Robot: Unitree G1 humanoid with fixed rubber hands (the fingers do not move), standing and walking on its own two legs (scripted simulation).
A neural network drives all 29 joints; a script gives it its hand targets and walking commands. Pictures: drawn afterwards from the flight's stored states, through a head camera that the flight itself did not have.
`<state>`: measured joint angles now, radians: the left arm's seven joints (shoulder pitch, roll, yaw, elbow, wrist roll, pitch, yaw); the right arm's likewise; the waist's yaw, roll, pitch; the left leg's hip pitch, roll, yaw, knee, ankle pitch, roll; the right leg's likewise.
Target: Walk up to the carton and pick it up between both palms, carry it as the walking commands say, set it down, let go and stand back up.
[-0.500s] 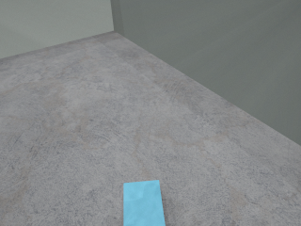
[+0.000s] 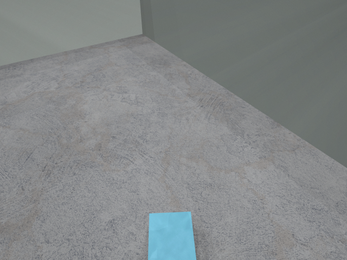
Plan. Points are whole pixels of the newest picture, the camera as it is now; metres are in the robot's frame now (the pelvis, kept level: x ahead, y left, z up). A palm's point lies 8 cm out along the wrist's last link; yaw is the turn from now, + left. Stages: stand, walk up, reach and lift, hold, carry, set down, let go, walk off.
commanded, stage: stand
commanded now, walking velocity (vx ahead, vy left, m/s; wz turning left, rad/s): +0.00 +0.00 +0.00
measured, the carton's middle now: (171, 244) +0.38 +0.03 -0.69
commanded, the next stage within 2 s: none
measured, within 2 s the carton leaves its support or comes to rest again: neither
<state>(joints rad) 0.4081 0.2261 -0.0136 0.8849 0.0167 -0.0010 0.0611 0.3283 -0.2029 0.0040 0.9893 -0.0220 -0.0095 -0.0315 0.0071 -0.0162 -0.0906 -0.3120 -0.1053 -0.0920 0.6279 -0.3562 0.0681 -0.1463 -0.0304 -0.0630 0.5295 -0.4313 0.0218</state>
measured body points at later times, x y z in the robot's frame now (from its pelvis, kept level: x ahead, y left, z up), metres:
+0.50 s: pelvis -0.01 +0.00 +0.01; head -0.02 +0.01 +0.46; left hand -0.09 +0.21 -0.16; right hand -0.04 -0.23 -0.15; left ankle -0.02 +0.08 -0.73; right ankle -0.10 -0.13 -0.73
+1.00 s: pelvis -0.03 -0.01 +0.01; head -0.03 +0.00 +0.46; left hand -0.11 +0.18 -0.16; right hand -0.07 -0.23 -0.15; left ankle -0.02 +0.08 -0.73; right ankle -0.10 -0.13 -0.73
